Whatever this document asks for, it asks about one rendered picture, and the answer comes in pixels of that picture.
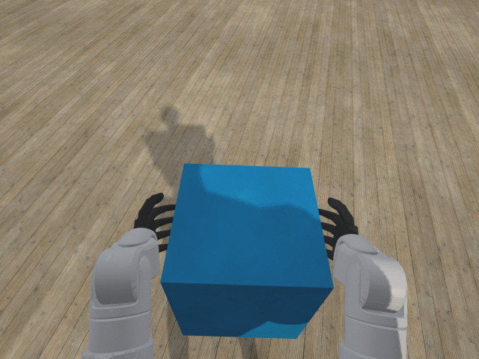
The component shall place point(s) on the robot right forearm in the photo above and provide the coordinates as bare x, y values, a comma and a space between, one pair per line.
375, 300

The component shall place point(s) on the right robot hand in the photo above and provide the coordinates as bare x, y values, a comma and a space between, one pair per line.
344, 224

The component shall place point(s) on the carton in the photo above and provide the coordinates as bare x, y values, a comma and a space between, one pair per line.
246, 255

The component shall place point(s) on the robot left forearm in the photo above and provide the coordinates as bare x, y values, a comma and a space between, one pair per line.
120, 300

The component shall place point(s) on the left robot hand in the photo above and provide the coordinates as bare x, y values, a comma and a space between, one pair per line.
147, 214

